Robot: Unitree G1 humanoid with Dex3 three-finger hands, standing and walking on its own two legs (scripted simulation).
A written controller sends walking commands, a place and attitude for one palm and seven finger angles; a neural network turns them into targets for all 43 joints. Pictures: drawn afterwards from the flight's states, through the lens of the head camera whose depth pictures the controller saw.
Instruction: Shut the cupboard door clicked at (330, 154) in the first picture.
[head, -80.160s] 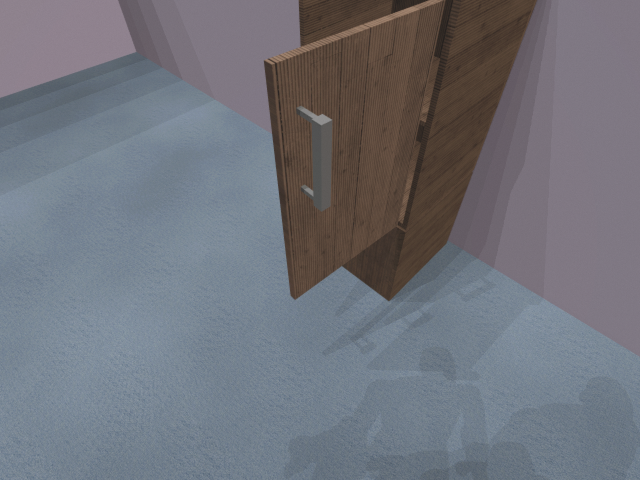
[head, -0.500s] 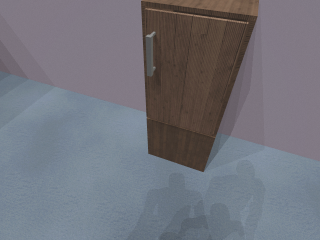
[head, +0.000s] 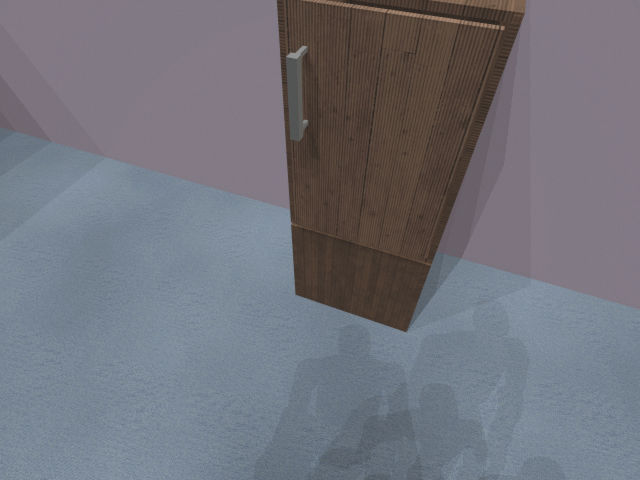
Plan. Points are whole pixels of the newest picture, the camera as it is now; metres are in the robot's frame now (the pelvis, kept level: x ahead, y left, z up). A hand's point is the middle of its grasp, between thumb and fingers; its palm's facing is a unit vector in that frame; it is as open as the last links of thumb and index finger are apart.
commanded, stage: look to check the result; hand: left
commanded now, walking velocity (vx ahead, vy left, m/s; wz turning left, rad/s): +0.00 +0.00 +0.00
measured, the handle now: (299, 95) +0.81 +0.08 +0.08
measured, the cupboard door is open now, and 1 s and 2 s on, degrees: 0 0 0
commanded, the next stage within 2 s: stand and wait in 0.26 s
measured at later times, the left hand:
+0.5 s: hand out of the picture -0.01 +0.14 -0.18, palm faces +0.04 -0.99 -0.14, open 7.4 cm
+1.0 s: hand out of the picture +0.00 +0.14 -0.18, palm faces +0.04 -0.99 -0.16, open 7.4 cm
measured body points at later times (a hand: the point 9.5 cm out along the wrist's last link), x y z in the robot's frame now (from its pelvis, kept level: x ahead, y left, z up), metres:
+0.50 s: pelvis +0.02 -0.01 +0.00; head +0.03 -0.01 +0.45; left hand -0.01 +0.19 -0.16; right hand +0.01 -0.23 -0.16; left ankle +0.06 +0.10 -0.74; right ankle -0.03 -0.12 -0.74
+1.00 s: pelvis +0.04 -0.01 +0.00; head +0.05 -0.01 +0.45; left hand +0.00 +0.19 -0.16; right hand +0.03 -0.23 -0.16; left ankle +0.06 +0.10 -0.74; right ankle -0.03 -0.12 -0.74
